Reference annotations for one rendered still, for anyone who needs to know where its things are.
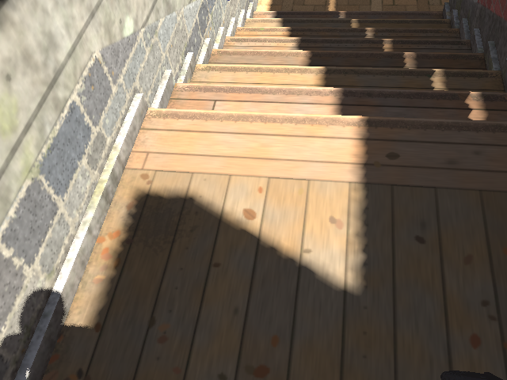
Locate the stairs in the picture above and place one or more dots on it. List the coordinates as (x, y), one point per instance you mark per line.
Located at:
(409, 64)

